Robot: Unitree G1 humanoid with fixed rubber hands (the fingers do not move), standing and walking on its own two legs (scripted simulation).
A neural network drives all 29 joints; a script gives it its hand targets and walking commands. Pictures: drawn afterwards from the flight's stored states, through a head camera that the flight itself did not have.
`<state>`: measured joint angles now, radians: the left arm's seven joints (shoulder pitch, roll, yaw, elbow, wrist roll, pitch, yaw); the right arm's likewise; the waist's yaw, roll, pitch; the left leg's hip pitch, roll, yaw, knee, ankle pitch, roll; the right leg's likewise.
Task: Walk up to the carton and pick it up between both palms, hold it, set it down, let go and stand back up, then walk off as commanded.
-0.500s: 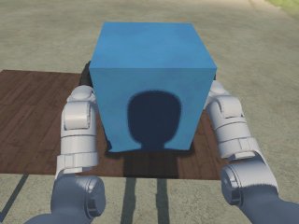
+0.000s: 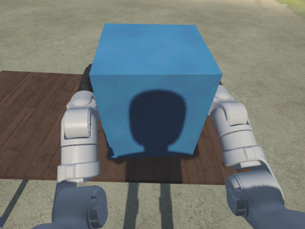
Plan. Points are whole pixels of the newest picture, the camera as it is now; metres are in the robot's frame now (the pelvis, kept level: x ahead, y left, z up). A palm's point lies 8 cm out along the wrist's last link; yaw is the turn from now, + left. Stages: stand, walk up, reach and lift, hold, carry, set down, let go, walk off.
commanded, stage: hold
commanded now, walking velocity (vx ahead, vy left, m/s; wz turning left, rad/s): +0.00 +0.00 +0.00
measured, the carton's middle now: (151, 93) +0.36 -0.01 +0.22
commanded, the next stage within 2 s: none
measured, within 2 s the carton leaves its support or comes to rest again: neither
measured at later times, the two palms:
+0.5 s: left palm (87, 94) +0.36 +0.15 +0.22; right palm (211, 87) +0.37 -0.16 +0.23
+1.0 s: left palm (88, 93) +0.36 +0.14 +0.22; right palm (211, 86) +0.37 -0.16 +0.23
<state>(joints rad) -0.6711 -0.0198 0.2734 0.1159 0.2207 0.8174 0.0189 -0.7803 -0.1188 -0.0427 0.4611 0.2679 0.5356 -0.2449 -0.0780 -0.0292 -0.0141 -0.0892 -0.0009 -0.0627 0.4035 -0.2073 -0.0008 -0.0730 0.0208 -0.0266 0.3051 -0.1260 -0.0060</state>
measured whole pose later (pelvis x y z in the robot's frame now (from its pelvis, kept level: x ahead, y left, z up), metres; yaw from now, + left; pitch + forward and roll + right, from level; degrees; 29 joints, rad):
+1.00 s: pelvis -0.01 +0.00 +0.00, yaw +0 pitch -6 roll -1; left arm -0.71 -0.02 0.29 0.18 0.22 0.80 0.02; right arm -0.82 -0.12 -0.06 0.52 0.26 0.53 -0.24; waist -0.07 -0.03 -0.02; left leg -0.10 0.00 -0.06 0.40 -0.19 0.00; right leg -0.08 0.02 -0.02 0.31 -0.12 -0.01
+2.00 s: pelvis +0.00 +0.00 +0.00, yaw +0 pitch -6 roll -1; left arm -0.67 -0.03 0.28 0.11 0.23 0.82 0.02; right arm -0.78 -0.12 -0.04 0.46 0.27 0.54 -0.24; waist -0.08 -0.03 -0.01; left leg -0.08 0.00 -0.06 0.40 -0.21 0.00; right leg -0.07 0.02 -0.02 0.30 -0.13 -0.01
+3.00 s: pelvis +0.00 +0.00 +0.00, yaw +0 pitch -6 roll -1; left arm -0.69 -0.02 0.28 0.15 0.23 0.81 0.02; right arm -0.80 -0.12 -0.05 0.49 0.27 0.53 -0.24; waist -0.08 -0.03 -0.02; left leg -0.09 0.00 -0.06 0.39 -0.20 0.00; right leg -0.08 0.02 -0.02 0.31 -0.13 -0.01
